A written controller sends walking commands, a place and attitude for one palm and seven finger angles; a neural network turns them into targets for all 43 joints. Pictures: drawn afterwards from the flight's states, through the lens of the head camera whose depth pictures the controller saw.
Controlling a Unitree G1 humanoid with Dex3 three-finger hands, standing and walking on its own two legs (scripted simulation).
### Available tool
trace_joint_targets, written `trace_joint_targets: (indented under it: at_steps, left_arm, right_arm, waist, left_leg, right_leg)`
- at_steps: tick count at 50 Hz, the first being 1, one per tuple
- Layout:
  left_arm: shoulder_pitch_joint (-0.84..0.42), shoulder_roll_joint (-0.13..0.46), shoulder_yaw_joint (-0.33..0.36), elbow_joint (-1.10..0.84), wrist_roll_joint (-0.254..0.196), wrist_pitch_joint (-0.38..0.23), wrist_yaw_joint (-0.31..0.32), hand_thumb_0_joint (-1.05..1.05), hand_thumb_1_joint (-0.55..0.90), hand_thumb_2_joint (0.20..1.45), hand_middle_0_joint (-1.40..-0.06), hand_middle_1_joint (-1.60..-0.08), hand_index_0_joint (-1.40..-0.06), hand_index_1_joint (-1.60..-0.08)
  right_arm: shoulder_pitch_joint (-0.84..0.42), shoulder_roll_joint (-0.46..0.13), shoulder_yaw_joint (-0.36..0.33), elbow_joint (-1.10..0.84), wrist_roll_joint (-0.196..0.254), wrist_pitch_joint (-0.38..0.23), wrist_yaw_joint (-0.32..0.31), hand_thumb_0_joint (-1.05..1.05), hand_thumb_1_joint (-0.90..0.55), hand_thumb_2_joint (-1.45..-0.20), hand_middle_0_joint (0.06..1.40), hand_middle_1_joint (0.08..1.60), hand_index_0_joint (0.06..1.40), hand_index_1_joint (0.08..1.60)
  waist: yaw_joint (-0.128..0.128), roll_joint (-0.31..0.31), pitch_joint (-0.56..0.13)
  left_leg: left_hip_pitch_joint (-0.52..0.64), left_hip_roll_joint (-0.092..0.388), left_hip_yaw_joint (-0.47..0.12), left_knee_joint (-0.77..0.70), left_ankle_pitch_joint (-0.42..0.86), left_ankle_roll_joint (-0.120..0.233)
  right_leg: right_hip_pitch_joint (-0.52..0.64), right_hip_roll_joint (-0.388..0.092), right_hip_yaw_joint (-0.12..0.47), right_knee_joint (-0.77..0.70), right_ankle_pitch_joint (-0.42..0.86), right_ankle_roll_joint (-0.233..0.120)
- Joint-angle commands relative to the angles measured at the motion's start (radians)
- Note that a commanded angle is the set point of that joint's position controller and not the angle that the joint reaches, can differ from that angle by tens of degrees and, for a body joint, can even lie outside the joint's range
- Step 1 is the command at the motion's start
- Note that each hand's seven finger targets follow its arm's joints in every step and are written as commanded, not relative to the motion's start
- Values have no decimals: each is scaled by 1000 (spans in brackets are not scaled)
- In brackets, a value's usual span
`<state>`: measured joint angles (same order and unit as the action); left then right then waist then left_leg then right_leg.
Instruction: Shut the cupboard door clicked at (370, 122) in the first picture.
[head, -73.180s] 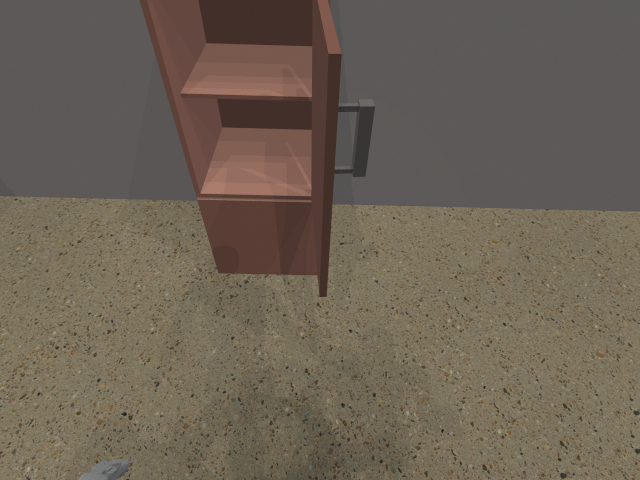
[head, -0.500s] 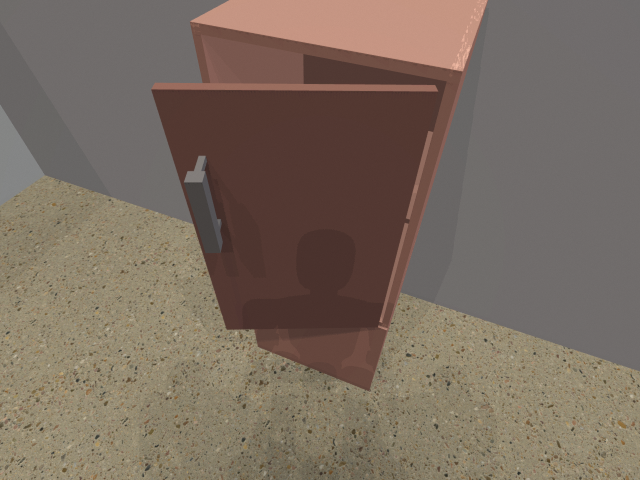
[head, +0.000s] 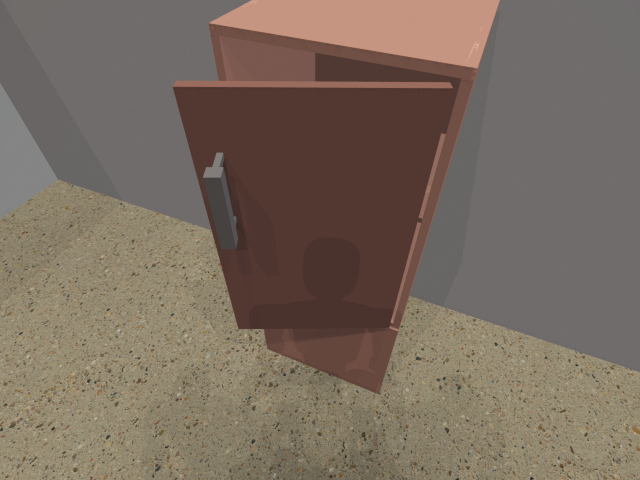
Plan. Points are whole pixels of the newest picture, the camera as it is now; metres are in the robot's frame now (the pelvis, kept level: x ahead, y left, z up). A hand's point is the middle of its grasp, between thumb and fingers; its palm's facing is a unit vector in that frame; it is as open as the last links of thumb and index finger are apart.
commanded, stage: look again from close up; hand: left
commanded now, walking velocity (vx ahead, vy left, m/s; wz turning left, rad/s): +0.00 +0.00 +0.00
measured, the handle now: (224, 201) +0.49 +0.17 +0.08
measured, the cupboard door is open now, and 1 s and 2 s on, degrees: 24 24 24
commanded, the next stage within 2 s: shuffle to correct the standing spot in 0.36 s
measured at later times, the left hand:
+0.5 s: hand out of the picture +0.00 +0.20 -0.17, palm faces -0.02 -0.98 -0.21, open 7.4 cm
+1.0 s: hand out of the picture -0.02 +0.14 -0.18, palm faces +0.09 -0.99 -0.14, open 7.4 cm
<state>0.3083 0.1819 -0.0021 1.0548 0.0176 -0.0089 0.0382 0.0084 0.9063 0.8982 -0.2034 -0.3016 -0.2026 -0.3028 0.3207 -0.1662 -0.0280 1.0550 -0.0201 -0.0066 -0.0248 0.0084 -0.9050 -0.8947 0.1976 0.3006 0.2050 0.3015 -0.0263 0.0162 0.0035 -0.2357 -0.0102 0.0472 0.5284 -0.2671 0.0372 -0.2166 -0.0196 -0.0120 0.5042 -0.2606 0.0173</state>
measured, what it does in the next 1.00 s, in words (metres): stands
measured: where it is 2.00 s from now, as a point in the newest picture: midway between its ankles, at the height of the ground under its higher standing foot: outside the picture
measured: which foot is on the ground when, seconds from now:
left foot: down 0.00-1.00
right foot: down 0.00-1.00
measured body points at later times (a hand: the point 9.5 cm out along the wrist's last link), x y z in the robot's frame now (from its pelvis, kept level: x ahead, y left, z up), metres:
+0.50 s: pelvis -0.02 +0.02 +0.00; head -0.03 +0.03 +0.45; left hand +0.00 +0.25 -0.15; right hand +0.03 -0.23 -0.14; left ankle +0.01 +0.09 -0.74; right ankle +0.01 -0.13 -0.74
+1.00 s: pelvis +0.03 -0.01 +0.00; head +0.04 +0.00 +0.44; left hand -0.03 +0.19 -0.17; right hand +0.01 -0.24 -0.16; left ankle +0.02 +0.09 -0.73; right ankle +0.01 -0.14 -0.74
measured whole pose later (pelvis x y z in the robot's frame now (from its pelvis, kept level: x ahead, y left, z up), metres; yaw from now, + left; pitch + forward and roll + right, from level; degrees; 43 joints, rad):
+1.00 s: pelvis +0.03 -0.01 +0.00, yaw +2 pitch +0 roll -2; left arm 0.42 0.12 0.02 1.08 0.02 0.01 0.02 0.00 0.90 0.90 -0.20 -0.30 -0.20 -0.30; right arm 0.34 -0.14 -0.04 1.12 -0.02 0.01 -0.03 0.01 -0.91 -0.89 0.20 0.30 0.20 0.30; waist -0.01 0.01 0.01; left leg -0.27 0.05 0.05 0.63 -0.35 0.03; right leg -0.19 0.00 -0.10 0.51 -0.32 -0.01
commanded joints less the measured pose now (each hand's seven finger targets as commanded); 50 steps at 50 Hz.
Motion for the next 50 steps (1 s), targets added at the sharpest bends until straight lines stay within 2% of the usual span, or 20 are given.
trace_joint_targets:
  at_steps: [1,4,6,13,18,23,25,28,30,32,34,36,38,40,43,45,46,48,49,50]
  left_arm:
    - [24,113,22,-79,2,-21,7,0,900,900,-200,-300,-200,-300]
    - [15,144,26,-94,1,-19,7,0,900,900,-200,-300,-200,-300]
    - [22,138,23,-99,3,-16,7,0,900,900,-200,-300,-200,-300]
    - [0,159,18,-105,4,-10,2,0,900,900,-200,-300,-200,-300]
    - [1,154,15,-98,4,-10,-1,0,900,900,-200,-300,-200,-300]
    - [20,132,11,-73,5,-7,0,0,900,900,-200,-300,-200,-300]
    - [43,107,3,-44,3,-8,-2,0,900,900,-200,-300,-200,-300]
    - [67,88,5,-27,11,2,-7,0,900,900,-200,-300,-200,-300]
    - [91,74,10,-22,17,9,-13,0,900,900,-200,-300,-200,-300]
    - [106,64,15,-21,21,15,-19,0,900,900,-200,-300,-200,-300]
    - [125,48,20,-16,21,18,-24,0,900,900,-200,-300,-200,-300]
    - [138,46,24,-17,18,16,-26,0,900,900,-200,-300,-200,-300]
    - [155,41,29,-13,16,11,-25,0,900,900,-200,-300,-200,-300]
    - [165,47,32,-8,14,9,-24,0,900,900,-200,-300,-200,-300]
    - [184,60,40,-4,12,8,-19,0,900,900,-200,-300,-200,-300]
    - [202,74,48,2,7,6,-13,0,900,900,-200,-300,-200,-300]
    - [210,82,51,3,6,5,-9,0,900,900,-200,-300,-200,-300]
    - [189,68,51,0,7,1,-8,0,900,900,-200,-300,-200,-300]
    - [169,55,47,-2,7,-4,-5,0,900,900,-200,-300,-200,-300]
    - [147,41,40,3,3,-7,-4,0,900,900,-200,-300,-200,-300]
  right_arm:
    - [4,-129,-18,-81,2,-26,-3,0,-900,-900,200,300,200,300]
    - [-32,-166,-20,-92,6,-29,-1,0,-900,-900,200,300,200,300]
    - [-52,-163,-16,-93,5,-30,1,0,-900,-900,200,300,200,300]
    - [-114,-186,-13,-101,5,-20,11,0,-900,-900,200,300,200,300]
    - [-121,-183,-10,-89,6,-18,14,0,-900,-900,200,300,200,300]
    - [-109,-166,-8,-63,9,-15,15,0,-900,-900,200,300,200,300]
    - [-96,-153,-3,-40,7,-13,15,0,-900,-900,200,300,200,300]
    - [-78,-162,-12,-23,4,-1,12,0,-900,-900,200,300,200,300]
    - [-68,-177,-24,-22,2,5,7,0,-900,-900,200,300,200,300]
    - [-58,-183,-33,-17,1,8,2,0,-900,-900,200,300,200,300]
    - [-44,-177,-37,-12,0,7,-3,0,-900,-900,200,300,200,300]
    - [-26,-162,-38,-5,1,4,-7,0,-900,-900,200,300,200,300]
    - [-17,-140,-36,-1,1,0,-9,0,-900,-900,200,300,200,300]
    - [-10,-121,-34,1,2,-2,-10,0,-900,-900,200,300,200,300]
    - [0,-81,-25,-1,1,-3,-9,0,-900,-900,200,300,200,300]
    - [9,-43,-16,-2,1,-5,-10,0,-900,-900,200,300,200,300]
    - [4,-32,-15,-2,2,-5,-10,0,-900,-900,200,300,200,300]
    - [-7,-27,-13,-3,1,-8,-10,0,-900,-900,200,300,200,300]
    - [7,-13,-8,4,2,-10,-9,0,-900,-900,200,300,200,300]
    - [31,-3,0,23,6,-15,-10,0,-900,-900,200,300,200,300]
  waist:
    - [7,-65,47]
    - [17,-40,78]
    - [24,-25,62]
    - [25,-15,70]
    - [23,-4,38]
    - [26,1,46]
    - [24,5,35]
    - [24,34,75]
    - [26,61,100]
    - [31,51,129]
    - [34,29,143]
    - [33,15,128]
    - [32,22,113]
    - [32,1,124]
    - [37,-94,131]
    - [40,-183,107]
    - [40,-193,98]
    - [34,-156,112]
    - [19,-110,99]
    - [7,-57,87]
  left_leg:
    - [-26,97,-110,-94,85,9]
    - [-38,108,-117,-122,126,10]
    - [-22,113,-112,-128,165,12]
    - [-13,111,-121,-192,14,5]
    - [0,112,-123,-215,-6,0]
    - [-12,113,-130,-242,-48,-4]
    - [-8,118,-143,-261,-117,-4]
    - [-51,146,-178,-311,-297,7]
    - [-74,174,-203,-340,-378,22]
    - [-101,198,-220,-344,-400,38]
    - [-111,203,-214,-329,-387,43]
    - [-96,197,-198,-298,-343,44]
    - [-91,178,-174,-263,-299,40]
    - [-116,152,-152,-218,-274,35]
    - [-160,90,-73,-88,-202,17]
    - [-183,40,17,56,-115,1]
    - [-187,39,36,115,-109,-1]
    - [-179,52,35,153,-122,-8]
    - [-127,62,25,85,-78,-13]
    - [-37,75,12,-8,53,-14]
  right_leg:
    - [-62,-74,114,-86,62,-62]
    - [-51,-67,97,-67,115,-50]
    - [-30,-65,91,-65,146,-46]
    - [-35,-69,95,-111,76,-33]
    - [-14,-74,88,-127,80,-28]
    - [-3,-76,79,-141,67,-22]
    - [10,-71,56,-148,27,-12]
    - [-10,-43,15,-106,-79,-10]
    - [-28,-23,-14,-67,-101,-10]
    - [-34,-14,-29,-40,-89,-14]
    - [-38,-15,-28,-40,-77,-21]
    - [-34,-22,-14,-58,-74,-30]
    - [-20,-39,4,-80,-79,-38]
    - [-14,-59,31,-109,-111,-47]
    - [1,-104,103,-173,-181,-76]
    - [33,-168,174,-231,-223,-116]
    - [38,-202,205,-252,-218,-141]
    - [22,-221,191,-233,-69,-167]
    - [15,-211,154,-191,65,-160]
    - [-12,-179,88,-137,181,-129]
